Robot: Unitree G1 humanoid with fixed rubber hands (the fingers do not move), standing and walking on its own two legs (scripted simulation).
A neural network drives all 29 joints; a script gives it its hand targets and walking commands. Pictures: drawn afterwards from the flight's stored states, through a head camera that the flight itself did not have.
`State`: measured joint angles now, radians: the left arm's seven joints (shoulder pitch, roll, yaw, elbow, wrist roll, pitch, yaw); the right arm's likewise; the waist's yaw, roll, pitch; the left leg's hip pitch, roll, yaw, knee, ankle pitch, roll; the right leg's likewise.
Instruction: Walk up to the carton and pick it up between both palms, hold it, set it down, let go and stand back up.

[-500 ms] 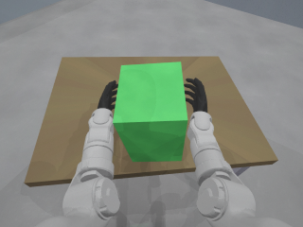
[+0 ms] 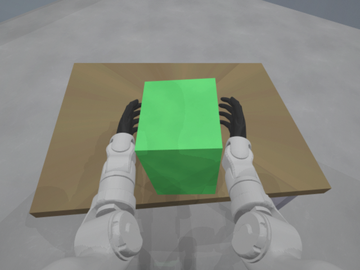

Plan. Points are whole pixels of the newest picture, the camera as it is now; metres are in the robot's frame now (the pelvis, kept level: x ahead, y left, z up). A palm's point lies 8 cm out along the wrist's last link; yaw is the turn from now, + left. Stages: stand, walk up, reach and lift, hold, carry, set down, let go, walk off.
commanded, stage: set down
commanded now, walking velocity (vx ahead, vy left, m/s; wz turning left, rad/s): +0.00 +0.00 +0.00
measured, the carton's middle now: (183, 142) +0.41 +0.02 +0.01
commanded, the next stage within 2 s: none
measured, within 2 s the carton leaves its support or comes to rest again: rests again in 1.56 s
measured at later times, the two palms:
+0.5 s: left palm (127, 133) +0.39 +0.16 +0.05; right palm (236, 134) +0.39 -0.10 +0.08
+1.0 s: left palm (134, 132) +0.40 +0.15 +0.04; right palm (240, 138) +0.39 -0.11 +0.06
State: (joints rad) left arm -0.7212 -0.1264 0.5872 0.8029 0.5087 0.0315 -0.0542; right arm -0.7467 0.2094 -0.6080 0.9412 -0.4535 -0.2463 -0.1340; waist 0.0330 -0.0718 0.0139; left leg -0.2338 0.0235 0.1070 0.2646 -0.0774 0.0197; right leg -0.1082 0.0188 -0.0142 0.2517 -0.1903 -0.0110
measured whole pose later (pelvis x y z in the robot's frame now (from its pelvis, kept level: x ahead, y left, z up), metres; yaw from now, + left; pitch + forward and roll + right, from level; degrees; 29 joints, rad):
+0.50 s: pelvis +0.00 +0.00 +0.00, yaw +0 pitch +3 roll +0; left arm -0.72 -0.15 0.64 0.80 0.55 -0.01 -0.06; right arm -0.75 0.22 -0.66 0.94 -0.50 -0.26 -0.12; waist 0.04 -0.08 0.01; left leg -0.25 0.03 0.11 0.28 -0.08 0.02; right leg -0.13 0.02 -0.01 0.26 -0.19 -0.01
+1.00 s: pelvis +0.00 +0.00 +0.00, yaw +0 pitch +5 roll +0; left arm -0.73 -0.15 0.64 0.78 0.58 -0.06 -0.07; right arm -0.72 0.24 -0.63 0.88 -0.47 -0.27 -0.12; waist 0.00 -0.10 0.04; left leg -0.27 0.02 0.12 0.28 -0.08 0.02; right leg -0.15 0.02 -0.01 0.27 -0.20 -0.01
